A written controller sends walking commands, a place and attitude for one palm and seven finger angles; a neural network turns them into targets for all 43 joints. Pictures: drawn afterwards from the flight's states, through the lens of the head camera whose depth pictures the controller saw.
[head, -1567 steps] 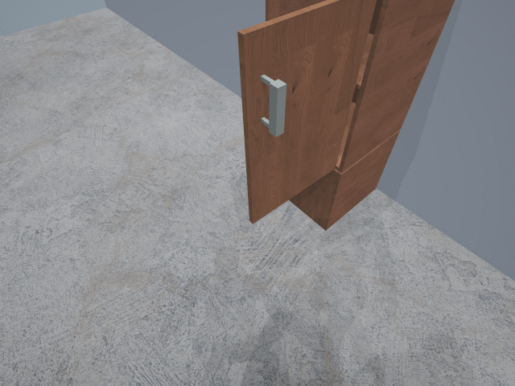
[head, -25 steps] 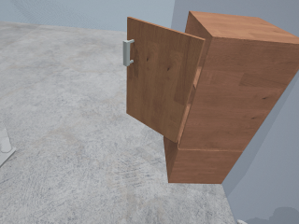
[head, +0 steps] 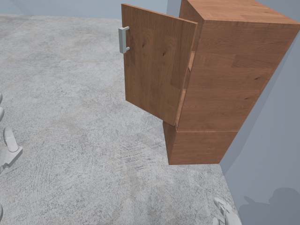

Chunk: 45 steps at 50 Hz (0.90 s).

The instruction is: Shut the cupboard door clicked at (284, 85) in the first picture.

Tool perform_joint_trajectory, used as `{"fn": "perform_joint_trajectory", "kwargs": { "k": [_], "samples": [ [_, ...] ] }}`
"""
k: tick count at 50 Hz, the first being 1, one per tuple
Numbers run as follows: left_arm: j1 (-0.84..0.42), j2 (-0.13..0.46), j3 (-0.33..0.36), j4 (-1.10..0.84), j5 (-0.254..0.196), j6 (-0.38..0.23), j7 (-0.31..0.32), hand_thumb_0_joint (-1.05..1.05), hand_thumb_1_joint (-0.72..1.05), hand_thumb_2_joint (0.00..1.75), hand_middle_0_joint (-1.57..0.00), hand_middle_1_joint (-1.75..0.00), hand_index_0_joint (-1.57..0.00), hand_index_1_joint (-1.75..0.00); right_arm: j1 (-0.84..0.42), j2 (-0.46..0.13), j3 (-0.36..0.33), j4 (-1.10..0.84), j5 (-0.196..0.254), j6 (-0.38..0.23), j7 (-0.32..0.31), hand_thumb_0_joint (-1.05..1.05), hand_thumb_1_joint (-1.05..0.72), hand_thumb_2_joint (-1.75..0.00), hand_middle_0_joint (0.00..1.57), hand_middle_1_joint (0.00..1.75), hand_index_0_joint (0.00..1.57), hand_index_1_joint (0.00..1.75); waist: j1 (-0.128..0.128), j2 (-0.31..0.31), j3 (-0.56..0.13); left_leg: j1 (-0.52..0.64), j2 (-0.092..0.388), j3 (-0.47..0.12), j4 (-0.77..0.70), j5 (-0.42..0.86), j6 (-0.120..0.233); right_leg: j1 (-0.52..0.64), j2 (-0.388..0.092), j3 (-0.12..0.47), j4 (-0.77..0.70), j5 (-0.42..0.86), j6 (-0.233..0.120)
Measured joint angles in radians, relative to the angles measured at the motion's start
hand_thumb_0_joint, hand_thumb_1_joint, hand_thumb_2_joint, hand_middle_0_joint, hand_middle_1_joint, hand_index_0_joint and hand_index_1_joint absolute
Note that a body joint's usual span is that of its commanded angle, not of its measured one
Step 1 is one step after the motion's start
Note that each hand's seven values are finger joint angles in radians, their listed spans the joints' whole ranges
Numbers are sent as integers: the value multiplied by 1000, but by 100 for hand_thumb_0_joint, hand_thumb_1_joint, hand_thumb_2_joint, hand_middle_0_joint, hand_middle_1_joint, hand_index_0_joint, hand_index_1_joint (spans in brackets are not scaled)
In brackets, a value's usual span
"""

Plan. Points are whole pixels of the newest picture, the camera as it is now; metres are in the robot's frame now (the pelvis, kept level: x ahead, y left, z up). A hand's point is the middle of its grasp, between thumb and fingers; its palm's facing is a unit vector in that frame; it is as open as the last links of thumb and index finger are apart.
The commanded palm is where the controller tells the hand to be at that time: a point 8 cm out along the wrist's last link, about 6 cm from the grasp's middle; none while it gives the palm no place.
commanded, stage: stop stepping back and stand still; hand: left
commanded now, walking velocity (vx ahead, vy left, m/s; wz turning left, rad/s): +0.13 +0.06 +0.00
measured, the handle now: (125, 39) +0.95 +0.14 +0.10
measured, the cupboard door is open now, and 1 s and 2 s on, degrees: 51 51 51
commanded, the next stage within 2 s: let the arm hang, fingers relaxed in 1.06 s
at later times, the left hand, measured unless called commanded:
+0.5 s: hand out of the picture +0.20 +0.32 +0.17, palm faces +0.43 -0.78 -0.45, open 7.4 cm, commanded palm +0.14 +0.36 +0.19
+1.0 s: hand out of the picture +0.16 +0.35 +0.17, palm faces +0.48 -0.77 -0.42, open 7.4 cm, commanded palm +0.10 +0.38 +0.19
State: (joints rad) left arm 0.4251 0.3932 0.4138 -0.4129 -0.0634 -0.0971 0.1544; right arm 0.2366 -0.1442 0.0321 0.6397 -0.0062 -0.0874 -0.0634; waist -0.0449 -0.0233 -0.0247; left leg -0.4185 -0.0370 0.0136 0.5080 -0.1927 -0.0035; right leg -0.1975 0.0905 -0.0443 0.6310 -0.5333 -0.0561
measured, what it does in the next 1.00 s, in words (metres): steps on the spot: right foot, then left foot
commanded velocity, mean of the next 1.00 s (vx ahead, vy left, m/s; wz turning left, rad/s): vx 0.02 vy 0.01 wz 0.00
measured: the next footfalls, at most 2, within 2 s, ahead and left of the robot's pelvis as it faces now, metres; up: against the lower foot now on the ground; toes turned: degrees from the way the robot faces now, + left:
right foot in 0.02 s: +0.03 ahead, -0.07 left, +0.00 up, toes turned -1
left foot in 0.30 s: +0.03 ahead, +0.18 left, +0.00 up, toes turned +6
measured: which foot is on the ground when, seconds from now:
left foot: down 0.00-0.00, up 0.02-0.28, down 0.30-1.00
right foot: up 0.00-0.00, down 0.02-1.00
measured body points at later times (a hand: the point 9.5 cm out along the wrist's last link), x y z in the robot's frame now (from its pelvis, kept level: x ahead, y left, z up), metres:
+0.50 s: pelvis +0.00 +0.05 +0.01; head +0.01 +0.06 +0.46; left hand +0.17 +0.36 +0.19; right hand +0.18 -0.18 -0.07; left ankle -0.01 +0.18 -0.73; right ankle -0.01 -0.07 -0.73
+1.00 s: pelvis -0.03 +0.07 +0.01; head -0.03 +0.09 +0.46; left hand +0.13 +0.39 +0.19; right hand +0.13 -0.15 -0.08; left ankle -0.01 +0.18 -0.73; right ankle -0.01 -0.07 -0.73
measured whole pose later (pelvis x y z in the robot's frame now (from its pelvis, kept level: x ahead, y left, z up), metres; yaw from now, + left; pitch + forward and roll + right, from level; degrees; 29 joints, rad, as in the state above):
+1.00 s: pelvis -0.03 +0.07 +0.01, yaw +2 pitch -1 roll -1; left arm 0.53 0.38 0.41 -0.47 -0.03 -0.18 0.17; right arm 0.24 -0.18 0.02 0.63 0.01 -0.08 -0.07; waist 0.00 -0.02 0.01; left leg -0.25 0.03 0.07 0.49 -0.23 0.01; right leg -0.22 -0.03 -0.04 0.43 -0.20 0.03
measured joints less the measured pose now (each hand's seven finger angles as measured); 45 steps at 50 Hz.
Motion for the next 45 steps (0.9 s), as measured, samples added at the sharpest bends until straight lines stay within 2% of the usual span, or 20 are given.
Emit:
{"fn": "perform_joint_trajectory", "kwargs": {
  "k": [1,2,4,6,8,11,14,15,17,19,25,30,39,45],
  "samples": [
    [49,10,-5,-48,4,-5,-9,2,89,90,-21,-30,-21,-30,-1,4,2,-24,0,4,9,1,-90,-90,21,30,20,30,0,-17,-5,-45,-7,16,74,-71,-13,-2,-7,13,-67,31,-26],
    [95,13,-13,-96,7,-13,-19,2,89,90,-21,-30,-21,-30,-7,0,1,-31,-4,9,16,1,-90,-90,21,30,20,30,6,-20,-4,-95,-8,12,207,-113,-21,-23,-13,12,-78,140,-43],
    [164,25,-27,-158,12,-45,-30,2,89,90,-21,-30,-21,-30,-4,-10,-6,-14,-7,19,18,1,-90,-90,21,30,20,30,25,-27,-9,-156,-3,2,439,-135,-25,-40,-23,10,-89,241,-53],
    [193,42,-22,-160,18,-80,-24,2,88,90,-22,-30,-22,-30,19,-21,-13,7,-7,29,7,1,-90,-90,21,30,20,30,45,-35,-30,-156,17,5,513,-123,-23,-31,-37,11,-136,261,-47],
    [182,49,-3,-114,22,-101,-8,2,88,90,-22,-30,-22,-30,42,-40,-23,21,-5,30,-8,1,-90,-90,21,30,20,30,59,-34,-46,-115,41,15,465,-122,-16,-21,-56,10,-183,281,-32],
    [124,35,18,-24,27,-98,22,1,88,90,-22,-30,-22,-30,60,-78,-39,33,1,16,-29,1,-90,-90,21,30,20,30,72,-18,-41,0,68,30,264,-148,4,-17,-86,4,-195,287,-9],
    [87,-2,13,12,24,-74,43,1,88,90,-22,-30,-22,-30,62,-120,-55,33,6,2,-35,1,-90,-90,21,30,20,30,73,20,-27,141,91,36,38,-80,26,-25,-94,-11,-150,254,14],
    [83,-15,5,7,22,-68,46,1,89,90,-22,-30,-21,-30,57,-134,-62,29,9,-1,-35,1,-90,-90,20,30,20,30,70,45,-22,180,106,28,-15,-41,23,-32,-84,-21,-125,238,21],
    [68,-25,-10,4,23,-62,43,1,89,90,-21,-30,-21,-30,23,-127,-74,42,19,6,-35,1,-91,-90,20,30,20,30,65,37,5,196,98,31,-13,-87,-21,-36,-97,-19,-84,221,26],
    [82,-26,-17,-8,27,-57,33,2,89,90,-21,-30,-21,-30,-9,-108,-67,34,23,13,-30,1,-91,-90,20,30,20,30,60,21,20,201,91,45,4,-100,-31,-29,-105,-2,-80,217,33],
    [120,20,-11,-72,26,-77,12,2,89,90,-22,-30,-21,-30,-55,-39,-29,-34,23,5,-11,1,-91,-90,20,30,20,30,32,-4,33,197,90,60,19,-104,-15,-23,-106,14,-100,230,56],
    [134,52,22,-92,18,-101,7,2,88,90,-22,-30,-22,-30,-54,-8,0,-60,20,10,0,1,-90,-90,20,30,20,30,30,-7,25,185,91,63,13,-93,-5,-21,-104,17,-140,261,66],
    [119,-4,1,-51,20,-72,11,2,89,90,-22,-30,-21,-30,-13,-23,6,-27,18,19,-6,1,-90,-90,21,30,20,30,57,1,30,172,77,62,-5,-64,14,-18,-116,15,-183,303,83],
    [106,-22,-16,-56,29,-73,15,2,89,90,-22,-30,-21,-30,3,-34,-4,-7,17,13,-11,1,-90,-90,21,30,20,30,56,0,38,169,71,55,-13,-47,19,-16,-122,8,-194,319,86]
  ]
}}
